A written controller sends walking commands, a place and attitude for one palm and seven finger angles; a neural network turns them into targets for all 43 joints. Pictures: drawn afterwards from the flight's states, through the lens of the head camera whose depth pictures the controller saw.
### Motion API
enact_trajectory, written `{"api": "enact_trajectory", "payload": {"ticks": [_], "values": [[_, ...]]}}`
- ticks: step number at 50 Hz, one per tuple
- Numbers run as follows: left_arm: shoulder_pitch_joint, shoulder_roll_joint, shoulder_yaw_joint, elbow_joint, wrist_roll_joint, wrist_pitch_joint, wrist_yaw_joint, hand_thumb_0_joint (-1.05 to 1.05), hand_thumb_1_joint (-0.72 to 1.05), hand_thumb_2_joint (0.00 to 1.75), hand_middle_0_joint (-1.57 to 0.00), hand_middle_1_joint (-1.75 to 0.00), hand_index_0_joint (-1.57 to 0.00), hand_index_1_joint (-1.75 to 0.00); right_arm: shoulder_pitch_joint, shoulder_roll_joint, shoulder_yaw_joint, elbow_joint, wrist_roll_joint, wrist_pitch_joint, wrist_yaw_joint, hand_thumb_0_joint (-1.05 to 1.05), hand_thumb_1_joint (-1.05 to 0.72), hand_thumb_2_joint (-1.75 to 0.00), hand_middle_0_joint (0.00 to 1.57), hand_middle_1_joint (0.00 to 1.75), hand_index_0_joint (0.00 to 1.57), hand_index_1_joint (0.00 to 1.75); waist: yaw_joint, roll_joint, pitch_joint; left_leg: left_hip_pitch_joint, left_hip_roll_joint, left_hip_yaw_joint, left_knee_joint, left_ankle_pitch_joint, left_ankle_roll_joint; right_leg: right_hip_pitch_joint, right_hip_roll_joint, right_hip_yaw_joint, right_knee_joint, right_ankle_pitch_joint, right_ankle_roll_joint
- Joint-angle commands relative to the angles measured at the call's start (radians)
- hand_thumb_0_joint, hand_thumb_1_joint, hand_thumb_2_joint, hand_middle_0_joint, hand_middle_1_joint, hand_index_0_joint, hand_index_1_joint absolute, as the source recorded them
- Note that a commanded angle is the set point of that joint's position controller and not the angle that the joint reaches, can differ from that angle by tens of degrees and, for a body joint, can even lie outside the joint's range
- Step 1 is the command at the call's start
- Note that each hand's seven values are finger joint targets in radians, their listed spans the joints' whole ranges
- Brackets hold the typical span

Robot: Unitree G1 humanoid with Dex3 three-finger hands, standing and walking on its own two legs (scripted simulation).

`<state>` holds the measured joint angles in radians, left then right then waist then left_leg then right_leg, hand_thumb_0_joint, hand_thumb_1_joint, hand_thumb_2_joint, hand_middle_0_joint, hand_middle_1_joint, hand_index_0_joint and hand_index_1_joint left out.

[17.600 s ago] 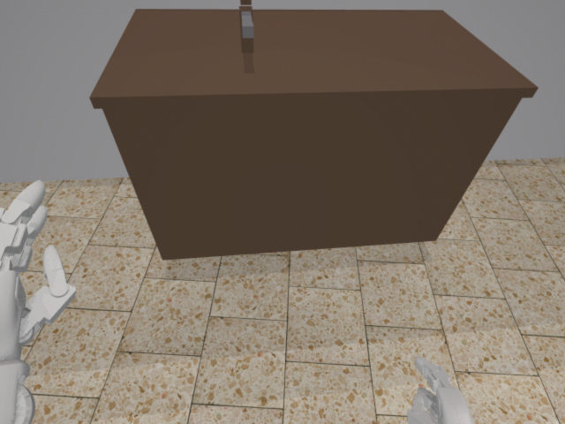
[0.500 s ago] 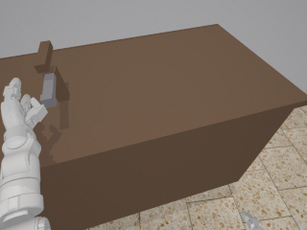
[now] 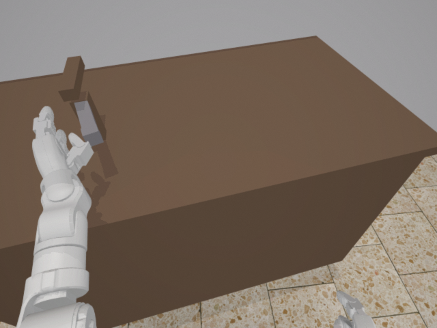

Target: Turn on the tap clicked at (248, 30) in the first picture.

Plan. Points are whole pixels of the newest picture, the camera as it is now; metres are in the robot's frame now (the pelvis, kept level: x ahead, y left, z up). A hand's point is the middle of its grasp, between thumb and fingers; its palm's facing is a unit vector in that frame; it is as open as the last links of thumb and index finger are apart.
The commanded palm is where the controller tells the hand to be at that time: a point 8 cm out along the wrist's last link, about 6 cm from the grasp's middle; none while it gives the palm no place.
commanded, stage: push the lever round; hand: left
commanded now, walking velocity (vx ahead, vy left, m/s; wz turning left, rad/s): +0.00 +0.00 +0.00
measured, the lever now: (92, 135) +0.41 +0.27 +0.15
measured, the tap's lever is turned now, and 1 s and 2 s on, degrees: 14 46 69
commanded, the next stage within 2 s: none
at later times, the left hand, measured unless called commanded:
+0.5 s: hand (114, 138) +0.40 +0.23 +0.15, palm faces +0.67 -0.74 -0.04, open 7.7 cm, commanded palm +0.36 +0.25 +0.15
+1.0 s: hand (135, 129) +0.43 +0.20 +0.15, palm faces +0.74 -0.67 -0.06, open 7.6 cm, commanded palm +0.38 +0.22 +0.15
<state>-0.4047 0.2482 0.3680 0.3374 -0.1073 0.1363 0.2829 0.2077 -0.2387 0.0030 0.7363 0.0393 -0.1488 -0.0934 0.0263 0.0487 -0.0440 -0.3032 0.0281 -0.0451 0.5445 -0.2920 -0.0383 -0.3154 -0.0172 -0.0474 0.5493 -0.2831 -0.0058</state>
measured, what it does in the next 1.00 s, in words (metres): stands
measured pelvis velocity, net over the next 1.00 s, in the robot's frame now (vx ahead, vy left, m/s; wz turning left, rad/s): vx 0.00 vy -0.01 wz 0.00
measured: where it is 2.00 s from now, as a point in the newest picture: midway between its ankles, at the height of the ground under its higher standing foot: outside the picture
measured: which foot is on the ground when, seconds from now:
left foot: down 0.00-1.00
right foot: down 0.00-1.00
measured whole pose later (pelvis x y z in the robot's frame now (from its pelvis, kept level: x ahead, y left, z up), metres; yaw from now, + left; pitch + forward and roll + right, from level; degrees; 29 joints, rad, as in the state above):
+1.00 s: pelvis +0.00 -0.01 +0.00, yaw +0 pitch +5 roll +0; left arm -0.69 0.07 0.33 0.57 0.03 0.19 0.72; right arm 0.20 -0.21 -0.03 0.80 -0.03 -0.10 -0.04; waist 0.00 0.05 -0.08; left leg -0.37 0.03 -0.05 0.57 -0.29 -0.05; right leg -0.39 -0.01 -0.05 0.59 -0.29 -0.02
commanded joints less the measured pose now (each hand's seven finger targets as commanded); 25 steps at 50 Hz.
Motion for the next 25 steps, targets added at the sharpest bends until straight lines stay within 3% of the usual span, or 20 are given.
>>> {"api": "enact_trajectory", "payload": {"ticks": [1,4,5,6,7,11,13,15,18,19,20,21,24,25], "values": [[-0.408,0.168,-0.033,-0.267,0.025,-0.06,0.047,0.0,0.9,0.9,-0.15,-0.15,-0.15,-0.15,-0.083,-0.115,-0.04,-0.129,0.001,-0.037,-0.01,0.0,-0.9,-0.9,0.2,0.3,0.2,0.3,-0.017,-0.009,-0.272,0.095,-0.028,0.041,-0.053,0.278,0.042,0.112,0.015,-0.009,-0.051,0.265,-0.012],[-0.421,0.157,-0.036,-0.237,0.038,-0.041,0.084,0.0,0.9,0.9,-0.15,-0.15,-0.15,-0.15,-0.095,-0.113,-0.038,-0.124,-0.004,-0.029,-0.009,0.0,-0.9,-0.9,0.2,0.3,0.2,0.3,-0.015,-0.03,-0.248,0.074,-0.029,0.045,-0.059,0.249,0.042,0.107,0.015,-0.009,-0.058,0.239,-0.011],[-0.438,0.181,-0.015,-0.244,0.048,-0.038,0.099,0.0,0.9,0.9,-0.15,-0.15,-0.15,-0.15,-0.1,-0.115,-0.038,-0.123,-0.004,-0.024,-0.01,0.0,-0.9,-0.9,0.2,0.3,0.2,0.3,-0.008,-0.01,-0.254,0.075,-0.028,0.039,-0.063,0.249,0.04,0.112,0.014,-0.009,-0.056,0.227,-0.014],[-0.474,0.138,-0.058,-0.267,0.054,-0.038,0.109,0.0,0.9,0.9,-0.15,-0.15,-0.15,-0.15,-0.102,-0.109,-0.039,-0.125,-0.008,-0.026,-0.008,0.0,-0.9,-0.9,0.2,0.3,0.2,0.3,-0.021,-0.004,-0.272,0.091,-0.03,0.047,-0.055,0.259,0.043,0.107,0.012,-0.006,-0.056,0.241,-0.011],[-0.437,0.152,-0.03,-0.227,0.055,-0.028,0.122,0.0,0.9,0.9,-0.15,-0.15,-0.15,-0.15,-0.097,-0.11,-0.04,-0.12,-0.01,-0.023,-0.009,0.0,-0.9,-0.9,0.2,0.3,0.2,0.3,-0.01,-0.043,-0.268,0.076,-0.028,0.046,-0.056,0.263,0.042,0.118,0.014,-0.009,-0.055,0.248,-0.011],[-0.476,0.109,-0.062,-0.224,0.071,-0.017,0.161,0.0,0.9,0.9,-0.15,-0.15,-0.15,-0.15,-0.107,-0.105,-0.041,-0.119,-0.014,-0.012,-0.004,0.0,-0.9,-0.9,0.2,0.3,0.2,0.3,-0.016,-0.019,-0.275,0.079,-0.03,0.052,-0.053,0.257,0.041,0.109,0.014,-0.007,-0.053,0.239,-0.011],[-0.489,0.089,-0.074,-0.207,0.077,-0.013,0.181,0.0,0.9,0.9,-0.15,-0.15,-0.15,-0.15,-0.105,-0.105,-0.042,-0.116,-0.019,-0.01,-0.003,0.0,-0.9,-0.9,0.2,0.3,0.2,0.3,-0.021,-0.041,-0.276,0.073,-0.03,0.056,-0.05,0.257,0.042,0.109,0.015,-0.008,-0.055,0.245,-0.009],[-0.503,0.129,-0.034,-0.183,0.084,-0.009,0.202,0.0,0.9,0.9,-0.15,-0.15,-0.15,-0.15,-0.106,-0.108,-0.042,-0.107,-0.022,-0.004,-0.004,0.0,-0.9,-0.9,0.2,0.3,0.2,0.3,-0.015,-0.033,-0.27,0.061,-0.031,0.055,-0.05,0.245,0.042,0.11,0.013,-0.004,-0.059,0.234,-0.009],[-0.508,0.088,-0.063,-0.188,0.092,-0.009,0.221,0.0,0.9,0.9,-0.15,-0.15,-0.15,-0.15,-0.105,-0.102,-0.044,-0.114,-0.025,-0.001,0.001,0.0,-0.9,-0.9,0.2,0.3,0.2,0.3,-0.015,-0.039,-0.289,0.062,-0.032,0.062,-0.045,0.273,0.041,0.124,0.012,-0.005,-0.05,0.27,-0.01],[-0.514,0.093,-0.056,-0.179,0.093,-0.008,0.228,0.0,0.9,0.9,-0.15,-0.15,-0.15,-0.15,-0.101,-0.103,-0.046,-0.111,-0.026,0.0,0.002,0.0,-0.9,-0.9,0.2,0.3,0.2,0.3,-0.017,-0.059,-0.292,0.06,-0.031,0.063,-0.043,0.271,0.042,0.126,0.012,-0.004,-0.05,0.273,-0.008],[-0.501,0.117,-0.029,-0.166,0.097,-0.006,0.235,0.0,0.9,0.9,-0.15,-0.15,-0.15,-0.15,-0.106,-0.106,-0.048,-0.107,-0.025,0.006,0.001,0.0,-0.9,-0.9,0.2,0.3,0.2,0.3,-0.01,-0.041,-0.283,0.054,-0.03,0.06,-0.045,0.269,0.041,0.125,0.012,-0.005,-0.051,0.263,-0.011],[-0.531,0.085,-0.064,-0.169,0.1,-0.006,0.238,0.0,0.9,0.9,-0.15,-0.15,-0.15,-0.15,-0.107,-0.101,-0.045,-0.109,-0.025,0.007,0.003,0.0,-0.9,-0.9,0.2,0.3,0.2,0.3,-0.02,-0.035,-0.275,0.054,-0.031,0.061,-0.045,0.261,0.041,0.114,0.011,-0.004,-0.052,0.254,-0.01],[-0.56,0.053,-0.085,-0.162,0.107,-0.008,0.261,0.0,0.9,0.9,-0.15,-0.15,-0.15,-0.15,-0.104,-0.1,-0.05,-0.105,-0.03,0.005,0.005,0.0,-0.9,-0.9,0.2,0.3,0.2,0.3,-0.028,-0.044,-0.288,0.059,-0.031,0.066,-0.041,0.256,0.042,0.105,0.012,-0.004,-0.053,0.251,-0.009],[-0.566,0.079,-0.058,-0.142,0.11,-0.007,0.27,0.0,0.9,0.9,-0.15,-0.15,-0.15,-0.15,-0.1,-0.105,-0.05,-0.099,-0.032,0.006,0.005,0.0,-0.9,-0.9,0.2,0.3,0.2,0.3,-0.021,-0.049,-0.287,0.05,-0.033,0.058,-0.043,0.253,0.042,0.109,0.013,-0.006,-0.053,0.243,-0.011]]}}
